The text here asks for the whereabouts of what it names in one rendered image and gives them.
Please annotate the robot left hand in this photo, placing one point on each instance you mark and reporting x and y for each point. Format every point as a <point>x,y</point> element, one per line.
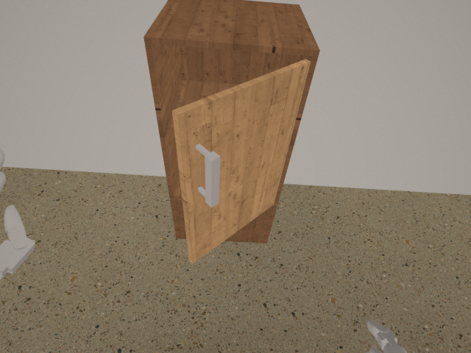
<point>15,250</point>

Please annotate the handle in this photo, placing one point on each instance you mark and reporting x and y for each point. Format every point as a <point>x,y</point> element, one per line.
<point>212,172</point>

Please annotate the cupboard door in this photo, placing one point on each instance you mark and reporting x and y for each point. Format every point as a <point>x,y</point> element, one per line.
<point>250,127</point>

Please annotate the robot right hand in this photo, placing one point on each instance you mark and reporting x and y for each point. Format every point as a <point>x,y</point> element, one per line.
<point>385,337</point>

